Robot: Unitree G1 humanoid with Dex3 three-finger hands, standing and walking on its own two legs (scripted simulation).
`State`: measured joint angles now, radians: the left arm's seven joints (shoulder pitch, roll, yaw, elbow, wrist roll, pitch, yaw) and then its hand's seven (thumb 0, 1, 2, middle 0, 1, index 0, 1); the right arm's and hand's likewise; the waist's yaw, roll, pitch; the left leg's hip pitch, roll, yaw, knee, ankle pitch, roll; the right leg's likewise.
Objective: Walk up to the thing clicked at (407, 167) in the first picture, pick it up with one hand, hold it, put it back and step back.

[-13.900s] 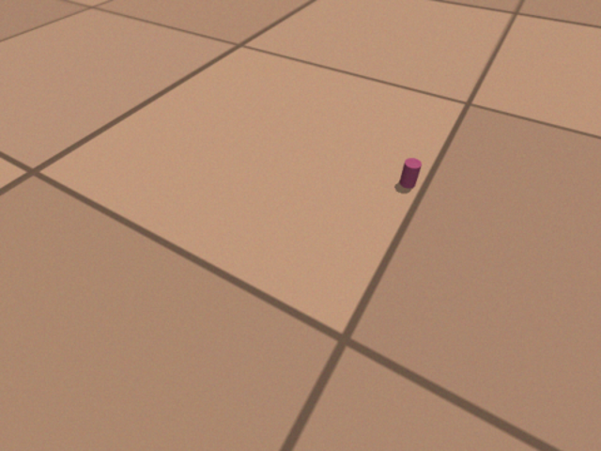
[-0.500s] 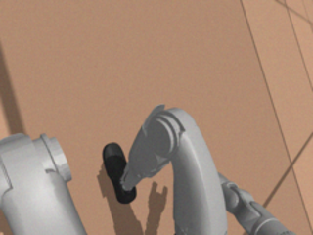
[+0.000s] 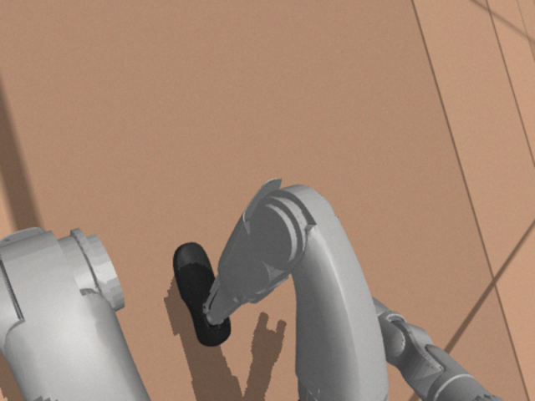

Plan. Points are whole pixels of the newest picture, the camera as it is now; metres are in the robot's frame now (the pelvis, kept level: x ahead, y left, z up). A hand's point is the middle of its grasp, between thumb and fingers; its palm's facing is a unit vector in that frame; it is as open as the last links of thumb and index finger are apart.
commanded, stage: settle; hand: left
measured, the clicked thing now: out of the picture +0.45 +0.29 -0.23
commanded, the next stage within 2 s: lift in 1.86 s
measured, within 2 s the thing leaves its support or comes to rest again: leaves its support in 0.30 s
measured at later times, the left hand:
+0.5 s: hand out of the picture +0.43 +0.31 -0.15, palm faces +0.37 -0.93 +0.01, open 11.3 cm
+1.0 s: hand out of the picture +0.42 +0.33 -0.05, palm faces +0.31 -0.95 -0.06, open 11.3 cm
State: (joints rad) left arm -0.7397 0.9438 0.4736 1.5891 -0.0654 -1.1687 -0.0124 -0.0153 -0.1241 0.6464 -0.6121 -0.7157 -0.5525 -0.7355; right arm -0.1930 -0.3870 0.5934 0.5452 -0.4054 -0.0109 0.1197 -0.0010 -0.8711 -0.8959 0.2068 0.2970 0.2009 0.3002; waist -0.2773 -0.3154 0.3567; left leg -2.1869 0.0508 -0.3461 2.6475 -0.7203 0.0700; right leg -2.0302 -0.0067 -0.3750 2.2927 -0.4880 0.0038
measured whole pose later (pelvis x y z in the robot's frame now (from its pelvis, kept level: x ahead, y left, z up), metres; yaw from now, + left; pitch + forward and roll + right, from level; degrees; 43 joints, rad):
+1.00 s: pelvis +0.02 -0.01 +0.03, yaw +7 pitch +26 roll -12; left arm -0.61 0.61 0.39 0.97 -0.13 -0.72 -0.18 0.01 -0.51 1.01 -0.69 -1.01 -0.63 -1.02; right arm 0.03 -0.32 0.24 0.63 -0.17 0.02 0.10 0.00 -0.88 -0.90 0.21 0.30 0.20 0.30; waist -0.17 -0.08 0.04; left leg -2.24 0.03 -0.14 2.47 -0.71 0.06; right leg -2.16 -0.07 -0.22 2.27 -0.57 -0.03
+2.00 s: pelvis +0.04 -0.02 +0.08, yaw +14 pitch +33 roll -5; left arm -0.62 0.40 0.39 0.93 -0.14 -0.64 -0.20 0.01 -0.51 1.03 -0.66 -1.05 -0.61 -1.06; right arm 0.10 -0.29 0.07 0.69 -0.08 -0.02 0.05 0.01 -0.90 -0.90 0.21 0.30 0.20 0.30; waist -0.13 0.00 -0.12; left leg -2.14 0.01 -0.03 2.27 -0.71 0.04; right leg -2.13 -0.08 -0.11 2.17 -0.62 -0.04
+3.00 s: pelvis +0.07 +0.00 +0.29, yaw +15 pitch +26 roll -3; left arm -0.21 0.27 0.18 0.38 -0.20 -0.32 -0.10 0.01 -0.51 1.04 -0.66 -1.05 -0.61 -1.06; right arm 0.16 -0.25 0.01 0.64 0.05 -0.07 -0.04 0.01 -0.90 -0.90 0.20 0.30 0.20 0.30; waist -0.04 0.02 -0.19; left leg -1.40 0.01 -0.01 1.60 -0.65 0.03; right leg -1.41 -0.03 -0.08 1.53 -0.57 -0.02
